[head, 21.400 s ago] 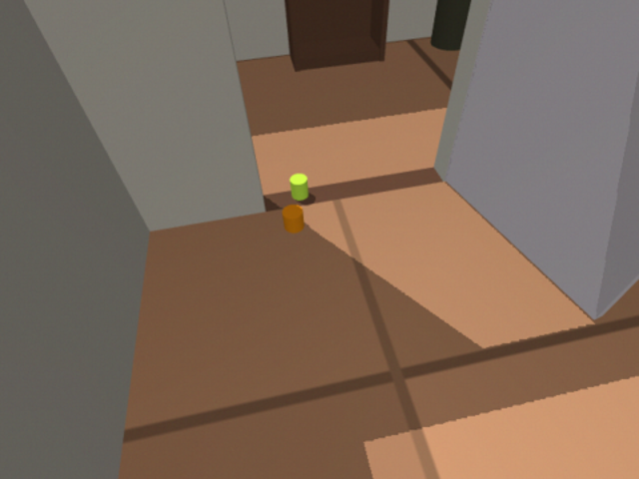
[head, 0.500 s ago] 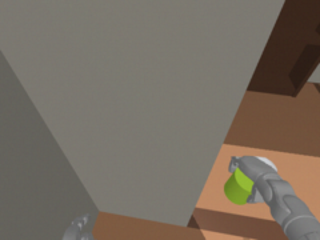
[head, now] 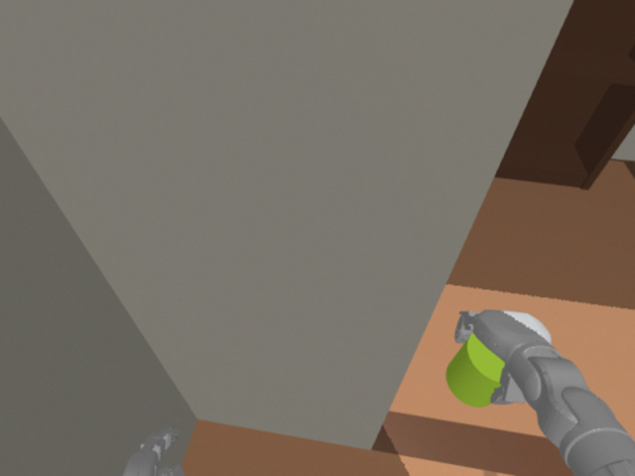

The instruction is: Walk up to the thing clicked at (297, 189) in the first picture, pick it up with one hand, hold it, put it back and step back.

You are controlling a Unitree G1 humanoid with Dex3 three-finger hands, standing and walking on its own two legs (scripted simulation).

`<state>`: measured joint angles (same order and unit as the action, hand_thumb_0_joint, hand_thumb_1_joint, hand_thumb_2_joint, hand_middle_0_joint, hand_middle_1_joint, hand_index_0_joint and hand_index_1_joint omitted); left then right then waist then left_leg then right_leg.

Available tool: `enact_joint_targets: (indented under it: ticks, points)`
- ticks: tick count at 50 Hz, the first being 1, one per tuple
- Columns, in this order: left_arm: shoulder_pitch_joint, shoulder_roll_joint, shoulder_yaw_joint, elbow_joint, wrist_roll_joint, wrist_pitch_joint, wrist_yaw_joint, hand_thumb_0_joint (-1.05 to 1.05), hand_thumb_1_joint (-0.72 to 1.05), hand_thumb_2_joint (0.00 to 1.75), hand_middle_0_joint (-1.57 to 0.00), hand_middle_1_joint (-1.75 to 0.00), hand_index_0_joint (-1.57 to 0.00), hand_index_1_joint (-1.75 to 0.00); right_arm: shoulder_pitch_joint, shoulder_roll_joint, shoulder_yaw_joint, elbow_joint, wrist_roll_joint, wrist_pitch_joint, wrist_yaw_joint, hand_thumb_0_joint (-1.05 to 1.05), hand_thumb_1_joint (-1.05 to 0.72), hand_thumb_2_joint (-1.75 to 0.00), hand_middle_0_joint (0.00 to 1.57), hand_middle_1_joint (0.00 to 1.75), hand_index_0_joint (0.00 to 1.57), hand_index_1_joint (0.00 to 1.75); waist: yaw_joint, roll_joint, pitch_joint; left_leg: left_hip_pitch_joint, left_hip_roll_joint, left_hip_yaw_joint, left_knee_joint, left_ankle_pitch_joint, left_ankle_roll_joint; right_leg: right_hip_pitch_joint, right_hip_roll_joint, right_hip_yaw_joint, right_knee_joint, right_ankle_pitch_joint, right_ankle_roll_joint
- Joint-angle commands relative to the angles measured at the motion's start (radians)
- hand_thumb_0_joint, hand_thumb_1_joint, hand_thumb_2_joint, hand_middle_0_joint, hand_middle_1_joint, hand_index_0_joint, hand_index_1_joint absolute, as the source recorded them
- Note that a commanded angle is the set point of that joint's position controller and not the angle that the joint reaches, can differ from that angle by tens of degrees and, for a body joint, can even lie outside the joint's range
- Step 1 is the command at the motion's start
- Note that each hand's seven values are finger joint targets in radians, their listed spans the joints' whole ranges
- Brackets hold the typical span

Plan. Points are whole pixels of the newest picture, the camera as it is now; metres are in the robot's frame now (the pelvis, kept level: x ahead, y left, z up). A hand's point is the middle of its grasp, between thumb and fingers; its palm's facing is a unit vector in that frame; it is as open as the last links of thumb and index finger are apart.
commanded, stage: crouch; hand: right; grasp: from above
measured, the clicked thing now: (483, 368) +0.30 -0.22 -0.08
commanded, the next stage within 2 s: lower in 1.94 s
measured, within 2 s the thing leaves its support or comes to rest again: neither
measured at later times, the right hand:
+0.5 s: hand (487, 393) +0.29 -0.25 -0.16, palm faces -0.47 -0.01 -0.88, open 10.6 cm
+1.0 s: hand (460, 413) +0.34 -0.29 -0.40, palm faces -0.49 +0.01 -0.87, open 10.7 cm
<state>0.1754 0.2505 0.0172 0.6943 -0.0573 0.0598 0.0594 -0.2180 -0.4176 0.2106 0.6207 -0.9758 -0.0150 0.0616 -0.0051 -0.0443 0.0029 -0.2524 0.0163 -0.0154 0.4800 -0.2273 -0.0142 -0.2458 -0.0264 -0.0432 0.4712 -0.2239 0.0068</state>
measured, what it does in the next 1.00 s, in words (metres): lowers itself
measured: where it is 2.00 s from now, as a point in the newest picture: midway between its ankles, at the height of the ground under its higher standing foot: outside the picture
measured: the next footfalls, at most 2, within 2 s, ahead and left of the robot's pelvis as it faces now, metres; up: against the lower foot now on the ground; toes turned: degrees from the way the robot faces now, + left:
none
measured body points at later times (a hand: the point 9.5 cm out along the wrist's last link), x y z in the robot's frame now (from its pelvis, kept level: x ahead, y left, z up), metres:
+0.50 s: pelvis -0.02 +0.00 -0.05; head +0.07 -0.01 +0.39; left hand +0.10 +0.28 -0.17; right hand +0.31 -0.25 -0.11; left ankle +0.02 +0.13 -0.74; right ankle +0.02 -0.12 -0.74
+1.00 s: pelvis -0.06 -0.02 -0.26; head +0.13 -0.04 +0.15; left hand +0.00 +0.25 -0.39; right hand +0.36 -0.29 -0.35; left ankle +0.02 +0.13 -0.74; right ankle +0.01 -0.13 -0.74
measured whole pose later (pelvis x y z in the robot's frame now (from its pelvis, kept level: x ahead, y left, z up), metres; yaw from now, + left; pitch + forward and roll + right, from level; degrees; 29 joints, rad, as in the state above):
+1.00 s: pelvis -0.06 -0.02 -0.26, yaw +1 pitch +35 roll +5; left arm 0.21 0.22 0.05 0.74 0.06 -0.03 -0.04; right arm -0.65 -0.56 -0.05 1.19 -1.21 -0.17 -0.32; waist 0.14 -0.04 -0.19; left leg -1.74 0.02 0.02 1.76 -0.63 -0.04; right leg -1.79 -0.03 0.04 1.81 -0.63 -0.02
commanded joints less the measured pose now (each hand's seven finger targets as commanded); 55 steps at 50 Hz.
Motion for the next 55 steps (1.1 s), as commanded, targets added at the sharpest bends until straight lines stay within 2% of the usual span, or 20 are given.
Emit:
enact_joint_targets:
  ticks: [1, 8, 14, 19, 23, 25, 29, 31, 32, 35, 36, 38, 39, 40, 43, 46, 47, 49, 51, 55]
  points:
    - [-0.088, 0.129, 0.049, -0.131, -0.001, -0.036, 0.014, 0.0, 0.88, 0.89, -0.2, -0.3, -0.2, -0.3, -0.404, -0.249, -0.144, -0.238, -0.006, -0.006, -0.058, 0.0, -0.53, -0.96, 0.75, 1.06, 0.84, 0.96, -0.006, -0.007, -0.287, 0.035, -0.036, 0.014, -0.069, 0.164, 0.021, 0.139, 0.036, 0.006, -0.044, 0.204, -0.019]
    - [-0.076, 0.129, 0.053, -0.124, 0.005, -0.024, 0.007, 0.0, 0.9, 0.9, -0.2, -0.3, -0.2, -0.3, -0.292, -0.195, -0.131, -0.088, -0.028, -0.025, -0.102, 0.0, -0.44, -0.95, 0.78, 0.97, 0.82, 0.93, 0.01, 0.075, -0.193, -0.008, -0.029, 0.013, -0.07, 0.123, 0.016, 0.064, 0.045, 0.004, -0.026, 0.152, -0.023]
    - [-0.036, 0.133, 0.063, -0.092, 0.022, -0.012, -0.006, 0.0, 0.9, 0.9, -0.2, -0.3, -0.2, -0.3, -0.369, -0.197, -0.135, 0.031, -0.075, -0.073, -0.207, 0.0, -0.46, -0.93, 0.77, 0.99, 0.83, 0.93, 0.039, 0.054, -0.211, -0.125, -0.024, 0.014, 0.023, 0.08, 0.018, -0.039, 0.048, 0.008, 0.072, 0.098, -0.016]
    - [0.028, 0.151, 0.089, -0.05, 0.046, -0.022, -0.028, 0.0, 0.9, 0.9, -0.2, -0.3, -0.2, -0.3, -0.488, -0.23, -0.167, 0.112, -0.142, -0.107, -0.333, 0.0, -0.42, -0.95, 0.75, 0.99, 0.8, 0.94, 0.06, -0.002, -0.365, -0.315, -0.026, 0.015, 0.223, 0.097, 0.023, -0.189, 0.041, 0.016, 0.297, 0.11, -0.001]
    - [0.078, 0.162, 0.108, -0.045, 0.063, -0.032, -0.046, 0.0, 0.89, 0.9, -0.2, -0.3, -0.2, -0.3, -0.523, -0.229, -0.182, 0.215, -0.191, -0.118, -0.417, 0.0, -0.42, -0.91, 0.73, 0.97, 0.79, 0.91, 0.077, -0.026, -0.45, -0.505, -0.031, 0.016, 0.389, 0.045, 0.034, -0.367, 0.034, 0.021, 0.48, 0.054, -0.005]
    - [0.095, 0.17, 0.111, -0.041, 0.07, -0.042, -0.051, 0.0, 0.89, 0.9, -0.2, -0.3, -0.2, -0.3, -0.563, -0.202, -0.163, 0.275, -0.203, -0.117, -0.443, 0.0, -0.42, -0.86, 0.69, 0.99, 0.78, 0.91, 0.102, -0.026, -0.47, -0.607, -0.032, 0.025, 0.466, 0.006, 0.034, -0.457, 0.032, 0.027, 0.558, 0.014, -0.009]
    - [0.118, 0.18, 0.117, -0.04, 0.077, -0.062, -0.047, 0.0, 0.89, 0.89, -0.2, -0.3, -0.2, -0.3, -0.618, -0.284, -0.216, 0.331, -0.204, -0.108, -0.483, 0.0, -0.41, -0.84, 0.66, 1.0, 0.76, 0.9, 0.085, -0.068, -0.567, -0.74, -0.038, 0.037, 0.611, -0.075, 0.045, -0.614, 0.035, 0.037, 0.675, -0.067, -0.012]
    - [0.128, 0.18, 0.117, -0.031, 0.085, -0.075, -0.041, 0.0, 0.89, 0.9, -0.2, -0.3, -0.2, -0.3, -0.683, -0.287, -0.214, 0.332, -0.194, -0.103, -0.488, 0.0, -0.4, -0.87, 0.67, 1.01, 0.75, 0.92, 0.095, -0.106, -0.619, -0.844, -0.039, 0.045, 0.684, -0.101, 0.05, -0.654, 0.026, 0.052, 0.735, -0.088, -0.011]
    - [0.134, 0.184, 0.121, -0.031, 0.084, -0.079, -0.04, 0.0, 0.89, 0.9, -0.2, -0.3, -0.2, -0.3, -0.658, -0.28, -0.213, 0.366, -0.192, -0.097, -0.489, 0.0, -0.39, -0.87, 0.66, 1.01, 0.75, 0.92, 0.096, -0.091, -0.629, -0.875, -0.04, 0.051, 0.716, -0.114, 0.052, -0.679, 0.025, 0.063, 0.758, -0.1, -0.013]
    - [0.141, 0.192, 0.121, -0.017, 0.094, -0.09, -0.038, 0.0, 0.89, 0.9, -0.2, -0.3, -0.2, -0.3, -0.668, -0.316, -0.243, 0.401, -0.187, -0.086, -0.483, 0.0, -0.39, -0.89, 0.66, 1.03, 0.74, 0.94, 0.1, -0.105, -0.672, -0.971, -0.036, 0.058, 0.823, -0.125, 0.055, -0.777, 0.018, 0.081, 0.84, -0.107, -0.011]
    - [0.148, 0.194, 0.127, -0.017, 0.096, -0.094, -0.038, 0.0, 0.89, 0.9, -0.2, -0.3, -0.2, -0.3, -0.701, -0.346, -0.261, 0.356, -0.188, -0.089, -0.481, 0.0, -0.39, -0.89, 0.66, 1.02, 0.74, 0.94, 0.089, -0.116, -0.723, -0.98, -0.035, 0.061, 0.854, -0.127, 0.056, -0.791, 0.018, 0.087, 0.861, -0.11, -0.01]
    - [0.152, 0.193, 0.124, -0.02, 0.101, -0.098, -0.042, 0.0, 0.89, 0.9, -0.2, -0.3, -0.2, -0.3, -0.651, -0.373, -0.286, 0.406, -0.197, -0.083, -0.47, 0.0, -0.39, -0.93, 0.68, 1.03, 0.75, 0.96, 0.083, -0.099, -0.739, -1.025, -0.032, 0.065, 0.905, -0.141, 0.055, -0.846, 0.021, 0.089, 0.915, -0.111, -0.012]
    - [0.15, 0.191, 0.126, -0.019, 0.103, -0.099, -0.045, 0.0, 0.89, 0.9, -0.2, -0.3, -0.2, -0.3, -0.691, -0.365, -0.278, 0.381, -0.195, -0.088, -0.462, 0.0, -0.39, -0.96, 0.69, 1.03, 0.76, 0.97, 0.095, -0.114, -0.759, -1.057, -0.032, 0.064, 0.93, -0.141, 0.056, -0.862, 0.021, 0.09, 0.94, -0.107, -0.011]
    - [0.155, 0.192, 0.125, -0.021, 0.103, -0.101, -0.047, 0.0, 0.9, 0.9, -0.2, -0.3, -0.2, -0.3, -0.711, -0.398, -0.296, 0.365, -0.199, -0.093, -0.458, 0.0, -0.41, -0.99, 0.71, 1.05, 0.77, 0.99, 0.091, -0.119, -0.788, -1.064, -0.031, 0.064, 0.948, -0.144, 0.054, -0.887, 0.024, 0.084, 0.968, -0.115, -0.015]
    - [0.162, 0.201, 0.126, -0.012, 0.11, -0.107, -0.059, 0.0, 0.89, 0.9, -0.2, -0.3, -0.2, -0.3, -0.66, -0.377, -0.299, 0.46, -0.199, -0.104, -0.436, 0.0, -0.43, -1.0, 0.73, 1.06, 0.79, 0.99, 0.109, -0.095, -0.715, -1.198, -0.025, 0.077, 1.01, -0.232, 0.054, -0.975, 0.022, 0.119, 1.007, -0.206, -0.008]
    - [0.163, 0.212, 0.128, -0.016, 0.114, -0.113, -0.071, 0.0, 0.89, 0.9, -0.2, -0.3, -0.2, -0.3, -0.753, -0.441, -0.331, 0.375, -0.212, -0.139, -0.423, 0.0, -0.44, -0.96, 0.73, 1.03, 0.8, 0.96, 0.113, -0.152, -0.794, -1.293, -0.021, 0.089, 1.093, -0.262, 0.055, -0.978, 0.019, 0.158, 1.053, -0.23, 0.001]
    - [0.164, 0.207, 0.124, -0.017, 0.116, -0.112, -0.076, 0.0, 0.89, 0.9, -0.2, -0.3, -0.2, -0.3, -0.738, -0.45, -0.339, 0.381, -0.217, -0.148, -0.423, 0.0, -0.46, -0.96, 0.74, 1.02, 0.81, 0.95, 0.103, -0.154, -0.816, -1.286, -0.023, 0.088, 1.1, -0.255, 0.056, -0.986, 0.023, 0.14, 1.082, -0.218, -0.005]
    - [0.174, 0.21, 0.121, -0.006, 0.121, -0.115, -0.083, 0.0, 0.89, 0.9, -0.2, -0.3, -0.2, -0.3, -0.763, -0.434, -0.334, 0.383, -0.224, -0.172, -0.424, 0.0, -0.48, -1.01, 0.78, 1.02, 0.83, 0.97, 0.136, -0.13, -0.804, -1.329, -0.021, 0.09, 1.125, -0.276, 0.05, -1.042, 0.026, 0.144, 1.123, -0.255, -0.008]
    - [0.174, 0.208, 0.112, 0.001, 0.128, -0.119, -0.091, 0.0, 0.9, 0.9, -0.2, -0.3, -0.2, -0.3, -0.771, -0.472, -0.359, 0.386, -0.231, -0.19, -0.436, 0.0, -0.48, -1.04, 0.79, 1.03, 0.84, 0.99, 0.138, -0.127, -0.793, -1.351, -0.02, 0.088, 1.14, -0.294, 0.047, -1.103, 0.032, 0.13, 1.166, -0.29, -0.018]
    - [0.173, 0.215, 0.109, 0.012, 0.14, -0.125, -0.106, 0.0, 0.9, 0.9, -0.2, -0.3, -0.2, -0.3, -0.817, -0.51, -0.381, 0.352, -0.245, -0.219, -0.46, 0.0, -0.46, -1.04, 0.77, 1.03, 0.82, 0.98, 0.131, -0.196, -0.862, -1.408, -0.02, 0.091, 1.209, -0.276, 0.05, -1.091, 0.028, 0.121, 1.24, -0.253, -0.015]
